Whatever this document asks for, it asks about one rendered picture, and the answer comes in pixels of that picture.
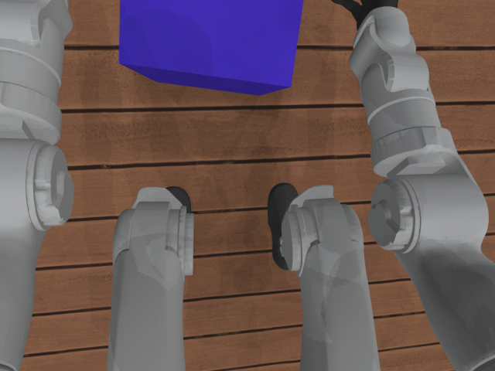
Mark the right robot shin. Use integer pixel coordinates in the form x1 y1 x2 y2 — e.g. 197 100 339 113
280 185 364 263

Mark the left robot upper arm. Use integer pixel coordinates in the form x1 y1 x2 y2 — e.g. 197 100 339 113
0 138 74 371

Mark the right robot hand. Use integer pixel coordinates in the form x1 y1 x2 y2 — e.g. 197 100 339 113
331 0 398 30

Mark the left robot shin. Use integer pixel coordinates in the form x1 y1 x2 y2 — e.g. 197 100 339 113
112 187 182 267

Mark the robot left forearm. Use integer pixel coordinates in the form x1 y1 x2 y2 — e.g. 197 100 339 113
0 0 73 145

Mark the right robot upper arm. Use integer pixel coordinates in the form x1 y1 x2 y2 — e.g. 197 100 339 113
367 173 495 371

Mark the carton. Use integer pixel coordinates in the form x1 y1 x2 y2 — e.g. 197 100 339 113
119 0 304 96

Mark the robot shin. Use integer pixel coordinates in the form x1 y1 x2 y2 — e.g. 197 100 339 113
112 187 182 267
280 185 364 263

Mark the robot right forearm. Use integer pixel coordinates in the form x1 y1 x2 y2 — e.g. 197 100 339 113
349 6 489 235

